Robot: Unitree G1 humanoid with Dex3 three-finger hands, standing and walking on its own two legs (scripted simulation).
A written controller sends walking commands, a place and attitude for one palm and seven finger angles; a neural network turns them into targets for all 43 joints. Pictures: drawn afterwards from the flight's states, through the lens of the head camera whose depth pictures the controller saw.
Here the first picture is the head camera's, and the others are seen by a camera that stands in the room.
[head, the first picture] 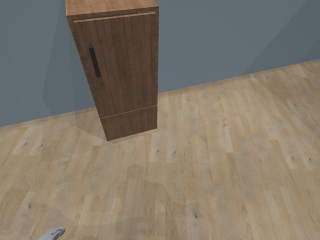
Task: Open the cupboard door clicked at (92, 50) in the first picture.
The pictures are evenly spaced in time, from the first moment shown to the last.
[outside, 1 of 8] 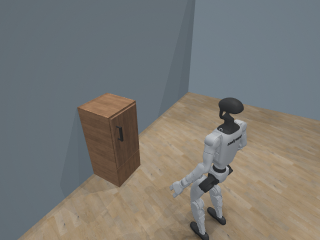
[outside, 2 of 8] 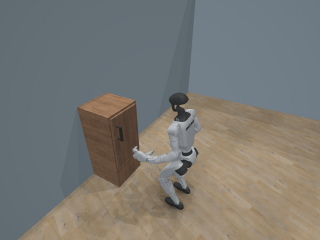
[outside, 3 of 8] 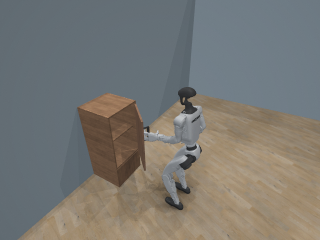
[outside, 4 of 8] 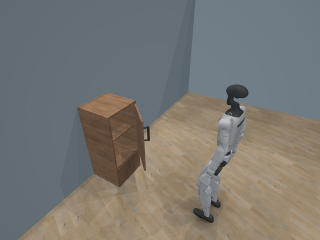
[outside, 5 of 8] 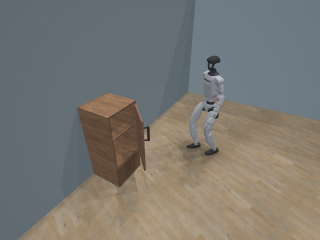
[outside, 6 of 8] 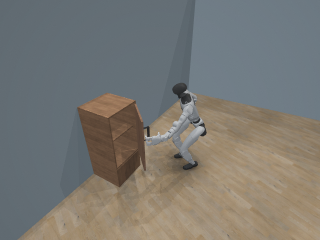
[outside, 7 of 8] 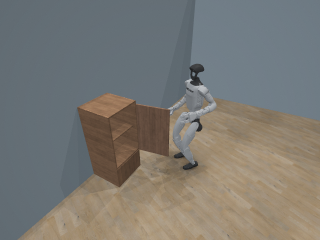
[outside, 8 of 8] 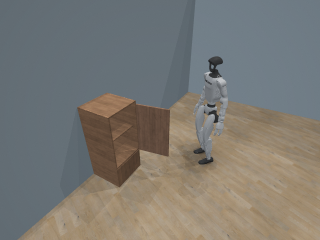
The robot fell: no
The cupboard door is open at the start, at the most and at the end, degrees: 0 101 100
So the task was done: yes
